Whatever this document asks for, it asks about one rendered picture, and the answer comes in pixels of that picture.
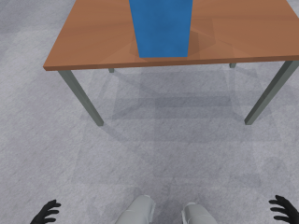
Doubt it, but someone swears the right robot thigh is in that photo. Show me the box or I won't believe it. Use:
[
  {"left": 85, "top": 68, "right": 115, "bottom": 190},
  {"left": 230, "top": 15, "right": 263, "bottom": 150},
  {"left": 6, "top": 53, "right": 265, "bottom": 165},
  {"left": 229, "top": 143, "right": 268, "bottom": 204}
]
[{"left": 181, "top": 204, "right": 218, "bottom": 224}]

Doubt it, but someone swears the left robot thigh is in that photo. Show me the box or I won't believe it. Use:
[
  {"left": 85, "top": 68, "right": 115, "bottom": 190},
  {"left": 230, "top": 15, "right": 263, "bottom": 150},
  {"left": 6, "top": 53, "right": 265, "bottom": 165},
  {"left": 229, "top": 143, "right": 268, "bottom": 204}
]
[{"left": 115, "top": 195, "right": 156, "bottom": 224}]

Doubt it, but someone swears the robot thigh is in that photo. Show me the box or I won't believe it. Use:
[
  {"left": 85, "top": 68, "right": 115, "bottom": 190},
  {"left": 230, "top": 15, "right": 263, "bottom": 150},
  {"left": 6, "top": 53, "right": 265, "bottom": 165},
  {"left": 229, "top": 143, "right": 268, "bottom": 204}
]
[
  {"left": 181, "top": 204, "right": 218, "bottom": 224},
  {"left": 115, "top": 195, "right": 156, "bottom": 224}
]

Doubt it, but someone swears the table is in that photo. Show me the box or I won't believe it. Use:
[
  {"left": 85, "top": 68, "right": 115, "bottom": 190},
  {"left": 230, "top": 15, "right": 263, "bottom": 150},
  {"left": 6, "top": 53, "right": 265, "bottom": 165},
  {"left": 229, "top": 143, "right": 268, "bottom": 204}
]
[{"left": 43, "top": 0, "right": 299, "bottom": 127}]

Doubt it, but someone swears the robot right hand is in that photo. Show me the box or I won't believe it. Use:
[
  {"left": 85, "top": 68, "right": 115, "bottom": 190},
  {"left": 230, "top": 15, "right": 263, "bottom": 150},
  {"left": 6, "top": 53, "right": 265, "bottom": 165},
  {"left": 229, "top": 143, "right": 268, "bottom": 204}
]
[{"left": 268, "top": 195, "right": 299, "bottom": 224}]

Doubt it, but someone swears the carton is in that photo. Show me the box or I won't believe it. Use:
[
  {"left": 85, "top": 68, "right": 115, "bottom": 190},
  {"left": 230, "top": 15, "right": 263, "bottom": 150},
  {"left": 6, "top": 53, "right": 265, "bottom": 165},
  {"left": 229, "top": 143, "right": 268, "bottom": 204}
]
[{"left": 129, "top": 0, "right": 193, "bottom": 58}]

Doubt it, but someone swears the robot left hand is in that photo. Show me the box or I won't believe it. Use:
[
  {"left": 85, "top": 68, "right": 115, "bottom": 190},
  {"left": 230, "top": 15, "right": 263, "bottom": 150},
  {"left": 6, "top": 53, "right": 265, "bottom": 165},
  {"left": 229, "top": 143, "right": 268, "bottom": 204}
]
[{"left": 30, "top": 199, "right": 61, "bottom": 224}]

